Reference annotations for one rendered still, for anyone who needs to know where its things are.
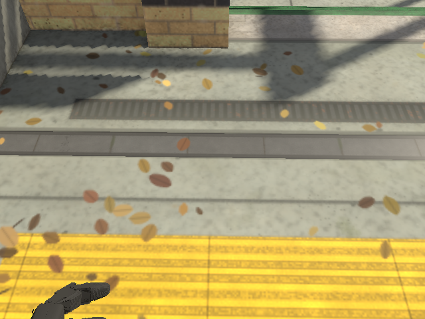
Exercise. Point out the robot left hand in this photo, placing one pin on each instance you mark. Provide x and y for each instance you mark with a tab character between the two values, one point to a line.
69	298

